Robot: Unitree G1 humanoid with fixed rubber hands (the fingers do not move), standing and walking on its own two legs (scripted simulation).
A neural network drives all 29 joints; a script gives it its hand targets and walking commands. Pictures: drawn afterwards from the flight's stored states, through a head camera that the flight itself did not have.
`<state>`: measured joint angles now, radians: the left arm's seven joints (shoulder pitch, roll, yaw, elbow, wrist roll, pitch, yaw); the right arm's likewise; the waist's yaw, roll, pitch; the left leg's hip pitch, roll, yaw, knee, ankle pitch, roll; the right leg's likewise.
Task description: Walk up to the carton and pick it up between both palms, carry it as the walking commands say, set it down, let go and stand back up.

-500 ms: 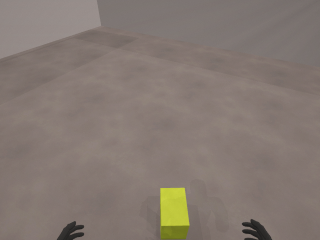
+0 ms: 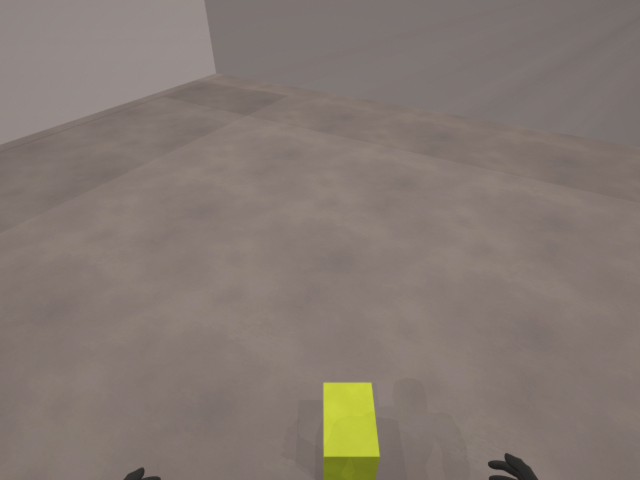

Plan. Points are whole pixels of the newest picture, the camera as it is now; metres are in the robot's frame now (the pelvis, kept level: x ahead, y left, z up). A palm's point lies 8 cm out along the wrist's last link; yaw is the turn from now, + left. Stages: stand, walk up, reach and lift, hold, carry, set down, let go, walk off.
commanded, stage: stand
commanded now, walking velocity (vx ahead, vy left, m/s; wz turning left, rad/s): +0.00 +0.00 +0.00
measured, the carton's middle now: (348, 433) +0.54 -0.07 -0.66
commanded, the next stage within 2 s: none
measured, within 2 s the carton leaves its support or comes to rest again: neither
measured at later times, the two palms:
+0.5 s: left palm out of the picture +0.11 +0.24 -0.07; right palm out of the picture +0.09 -0.28 -0.09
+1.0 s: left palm out of the picture +0.10 +0.25 -0.09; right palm out of the picture +0.09 -0.28 -0.08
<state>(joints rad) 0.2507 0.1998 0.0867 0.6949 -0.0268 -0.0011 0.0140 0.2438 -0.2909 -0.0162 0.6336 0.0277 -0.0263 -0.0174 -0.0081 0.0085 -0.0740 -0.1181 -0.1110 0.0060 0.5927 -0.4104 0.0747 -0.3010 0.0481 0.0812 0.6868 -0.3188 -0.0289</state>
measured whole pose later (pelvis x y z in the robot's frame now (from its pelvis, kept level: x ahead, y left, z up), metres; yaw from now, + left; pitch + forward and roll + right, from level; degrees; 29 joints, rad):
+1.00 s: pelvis -0.01 -0.01 +0.00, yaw +0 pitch -4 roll +2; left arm 0.24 0.22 0.09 0.77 -0.03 -0.04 0.01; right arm 0.27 -0.29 -0.02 0.74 0.03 -0.04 -0.02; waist -0.01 -0.03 -0.03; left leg -0.11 -0.11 0.01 0.56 -0.37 0.07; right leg -0.30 0.05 0.08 0.66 -0.28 -0.04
